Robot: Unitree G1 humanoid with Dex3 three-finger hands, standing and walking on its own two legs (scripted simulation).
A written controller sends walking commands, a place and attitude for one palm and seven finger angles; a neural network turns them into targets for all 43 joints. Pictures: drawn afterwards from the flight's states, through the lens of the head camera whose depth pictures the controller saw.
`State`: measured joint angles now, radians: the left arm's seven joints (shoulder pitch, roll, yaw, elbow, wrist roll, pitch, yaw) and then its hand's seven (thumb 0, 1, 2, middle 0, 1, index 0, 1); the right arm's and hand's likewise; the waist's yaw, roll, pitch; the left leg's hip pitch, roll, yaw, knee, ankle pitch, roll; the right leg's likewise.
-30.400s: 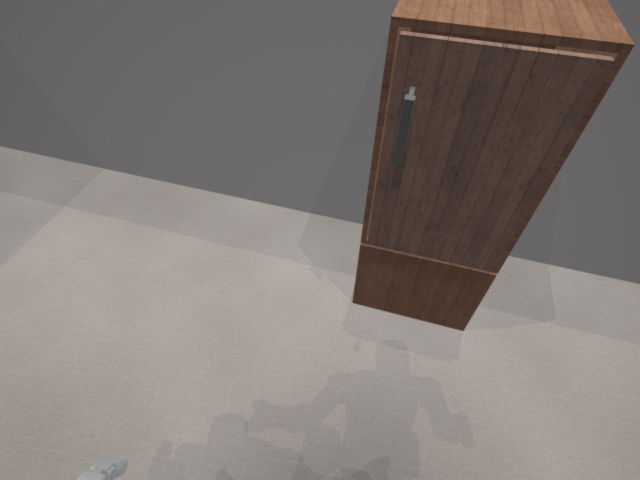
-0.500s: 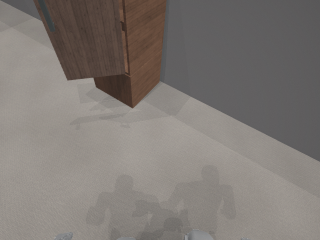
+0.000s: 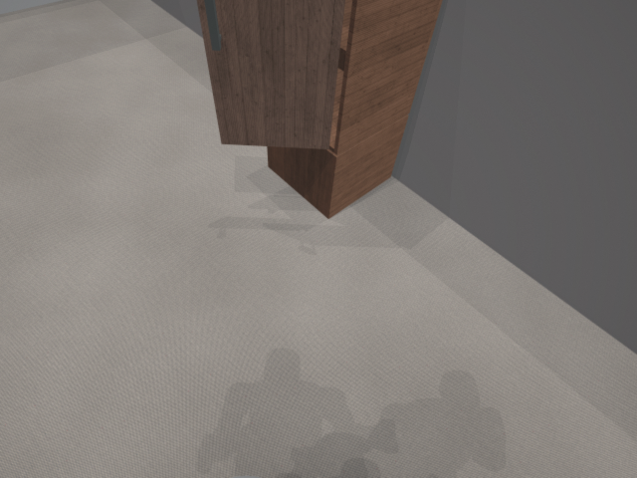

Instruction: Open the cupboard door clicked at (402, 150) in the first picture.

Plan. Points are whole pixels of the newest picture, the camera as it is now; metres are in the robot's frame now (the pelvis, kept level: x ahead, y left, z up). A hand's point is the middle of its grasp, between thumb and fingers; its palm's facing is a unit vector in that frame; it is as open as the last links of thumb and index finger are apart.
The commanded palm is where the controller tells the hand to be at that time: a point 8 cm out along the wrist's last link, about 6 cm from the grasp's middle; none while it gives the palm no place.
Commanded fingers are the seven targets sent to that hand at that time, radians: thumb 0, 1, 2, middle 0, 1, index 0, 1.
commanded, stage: take the last steps up to it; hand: left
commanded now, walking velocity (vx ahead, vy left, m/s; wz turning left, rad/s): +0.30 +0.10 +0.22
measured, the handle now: (213, 13) +1.07 +0.33 +0.04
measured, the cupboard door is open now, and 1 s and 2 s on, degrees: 48 48 48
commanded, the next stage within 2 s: come to a stop and stand still in 1.58 s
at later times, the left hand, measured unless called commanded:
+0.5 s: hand out of the picture +0.08 +0.17 -0.14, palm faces +0.13 -0.97 -0.21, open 7.4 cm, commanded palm none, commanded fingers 0.00 0.90 0.90 -0.20 -0.30 -0.20 -0.30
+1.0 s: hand (155, 417) +0.21 +0.25 -0.16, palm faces +0.12 -0.98 -0.17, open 7.4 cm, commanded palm none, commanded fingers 0.00 0.90 0.90 -0.20 -0.30 -0.20 -0.30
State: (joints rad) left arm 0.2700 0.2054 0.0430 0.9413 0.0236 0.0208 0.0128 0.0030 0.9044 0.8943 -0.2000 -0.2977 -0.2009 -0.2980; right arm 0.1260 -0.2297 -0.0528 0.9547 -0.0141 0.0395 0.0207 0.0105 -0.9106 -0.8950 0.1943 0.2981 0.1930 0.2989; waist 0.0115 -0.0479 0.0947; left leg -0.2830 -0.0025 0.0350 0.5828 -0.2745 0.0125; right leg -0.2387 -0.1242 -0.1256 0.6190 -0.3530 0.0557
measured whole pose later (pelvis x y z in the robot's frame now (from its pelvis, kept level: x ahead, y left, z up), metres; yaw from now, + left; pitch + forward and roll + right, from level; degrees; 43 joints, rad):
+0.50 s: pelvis +0.06 -0.01 +0.02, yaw +5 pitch -1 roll +1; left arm 0.29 0.15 0.04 1.00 0.03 -0.05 0.00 0.00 0.91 0.89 -0.19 -0.30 -0.20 -0.30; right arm 0.31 -0.21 -0.06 1.08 -0.03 0.03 0.02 0.01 -0.92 -0.89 0.20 0.30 0.19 0.30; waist 0.00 0.02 0.03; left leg -0.43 0.01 0.02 0.99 -0.33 0.00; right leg -0.16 -0.04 -0.10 0.46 -0.28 -0.02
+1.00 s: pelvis +0.21 +0.07 +0.01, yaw +3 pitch +0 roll +1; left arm 0.27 0.17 0.07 1.07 0.03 -0.01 -0.01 0.01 0.91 0.90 -0.19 -0.30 -0.19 -0.30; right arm 0.20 -0.16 -0.05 1.01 -0.03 -0.08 -0.02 -0.02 -0.96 -0.89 0.20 0.30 0.20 0.30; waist 0.03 -0.04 0.05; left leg -0.23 0.02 0.18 0.42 -0.20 0.05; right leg -0.49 -0.10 -0.08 1.00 -0.32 0.00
